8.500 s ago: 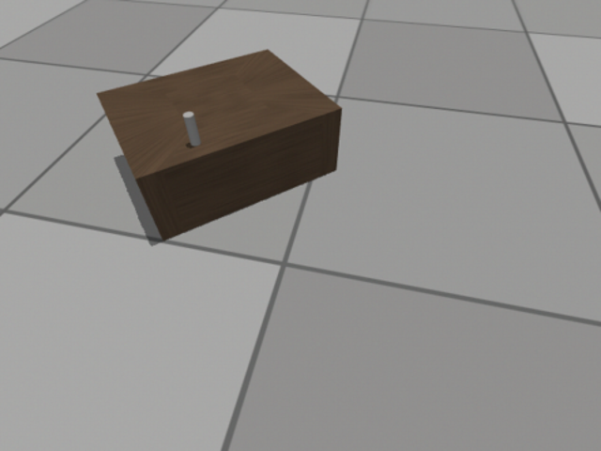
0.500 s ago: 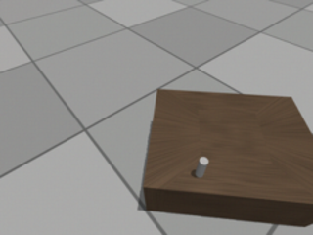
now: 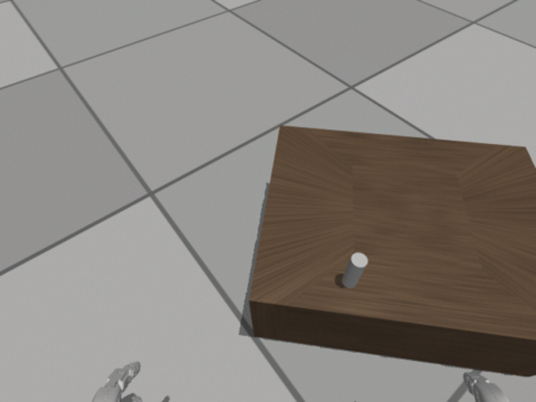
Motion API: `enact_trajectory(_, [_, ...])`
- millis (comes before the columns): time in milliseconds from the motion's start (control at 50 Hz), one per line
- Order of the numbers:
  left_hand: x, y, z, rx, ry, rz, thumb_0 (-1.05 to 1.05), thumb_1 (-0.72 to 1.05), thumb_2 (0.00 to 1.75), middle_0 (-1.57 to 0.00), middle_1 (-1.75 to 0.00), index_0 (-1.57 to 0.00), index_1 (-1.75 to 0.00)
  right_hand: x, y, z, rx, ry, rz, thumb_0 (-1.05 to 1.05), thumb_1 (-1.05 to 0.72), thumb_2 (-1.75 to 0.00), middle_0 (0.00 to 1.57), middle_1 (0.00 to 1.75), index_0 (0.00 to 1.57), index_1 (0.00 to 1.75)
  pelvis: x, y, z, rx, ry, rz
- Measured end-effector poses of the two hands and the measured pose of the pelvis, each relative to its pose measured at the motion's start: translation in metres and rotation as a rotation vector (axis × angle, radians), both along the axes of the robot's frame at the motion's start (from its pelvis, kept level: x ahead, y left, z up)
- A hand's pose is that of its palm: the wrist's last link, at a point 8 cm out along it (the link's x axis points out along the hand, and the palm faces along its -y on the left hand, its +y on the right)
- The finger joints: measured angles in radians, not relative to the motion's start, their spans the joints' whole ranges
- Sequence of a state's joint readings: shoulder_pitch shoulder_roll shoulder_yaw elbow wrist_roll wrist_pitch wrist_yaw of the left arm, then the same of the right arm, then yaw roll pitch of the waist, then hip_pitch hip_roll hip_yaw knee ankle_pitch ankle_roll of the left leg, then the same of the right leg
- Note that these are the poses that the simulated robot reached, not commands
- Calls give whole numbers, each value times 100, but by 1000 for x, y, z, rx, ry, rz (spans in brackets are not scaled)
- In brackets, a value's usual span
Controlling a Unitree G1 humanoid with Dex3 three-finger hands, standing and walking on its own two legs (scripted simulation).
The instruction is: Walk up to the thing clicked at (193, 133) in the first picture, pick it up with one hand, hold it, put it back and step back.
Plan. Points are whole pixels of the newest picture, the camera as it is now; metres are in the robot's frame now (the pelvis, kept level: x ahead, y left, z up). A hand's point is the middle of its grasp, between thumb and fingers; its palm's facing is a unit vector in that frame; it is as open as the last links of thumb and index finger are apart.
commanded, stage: go down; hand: right
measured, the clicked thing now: (354, 271) +0.48 -0.20 -0.34
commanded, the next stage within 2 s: none
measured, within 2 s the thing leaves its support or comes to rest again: neither
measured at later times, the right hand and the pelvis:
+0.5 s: hand (451, 398) +0.17 -0.27 -0.14, palm faces +0.07 +0.95 -0.30, open 17.5 cm; pelvis +0.02 +0.00 -0.03, yaw -1 degrees
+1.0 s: hand out of the picture +0.14 -0.28 -0.13, palm faces +0.10 +0.95 -0.30, open 17.5 cm; pelvis +0.00 +0.00 -0.05, yaw -2 degrees
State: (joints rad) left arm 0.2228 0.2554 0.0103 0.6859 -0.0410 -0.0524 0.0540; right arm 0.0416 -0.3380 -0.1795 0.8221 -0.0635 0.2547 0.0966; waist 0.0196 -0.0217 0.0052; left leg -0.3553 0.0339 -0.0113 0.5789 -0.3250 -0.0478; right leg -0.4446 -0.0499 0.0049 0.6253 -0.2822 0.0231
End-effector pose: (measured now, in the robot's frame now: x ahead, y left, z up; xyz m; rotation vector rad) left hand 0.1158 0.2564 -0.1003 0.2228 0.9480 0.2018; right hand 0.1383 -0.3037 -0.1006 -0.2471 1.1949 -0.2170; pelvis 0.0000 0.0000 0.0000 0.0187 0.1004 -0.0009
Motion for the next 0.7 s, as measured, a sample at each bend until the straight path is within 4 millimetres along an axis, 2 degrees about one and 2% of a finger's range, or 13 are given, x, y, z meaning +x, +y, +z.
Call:
enact_trajectory(80, [13, 0, -4, 23, -10, -32, 1, 91, 89, -21, -30, -21, -30, -2, -1, -7, -8, -4, -14, 0, 32, -9, 6, 5, 5, 5, 4, 0, -6, 0, 28, -6])
enact_trajectory(200, [27, -1, -10, 52, -32, -47, 1, 90, 90, -20, -30, -20, -30, 8, -7, -8, -31, -75, -34, 0, 45, -5, 6, 5, 5, 5, 13, 2, -16, 5, 57, -16])
enact_trajectory(400, [44, 0, -10, 58, -113, -7, 1, 90, 90, -20, -30, -20, -30, 22, -10, 1, -10, -90, -8, 0, 52, -3, 6, 4, 5, 5, 25, 1, -25, 16, 75, -20])
enact_trajectory(700, [47, -2, -18, 76, -151, -27, 1, 91, 89, -20, -30, -20, -29, 10, -11, 1, -20, -114, -32, -1, 56, -3, 5, 5, 5, 5, 20, 4, -41, 27, 111, -30])
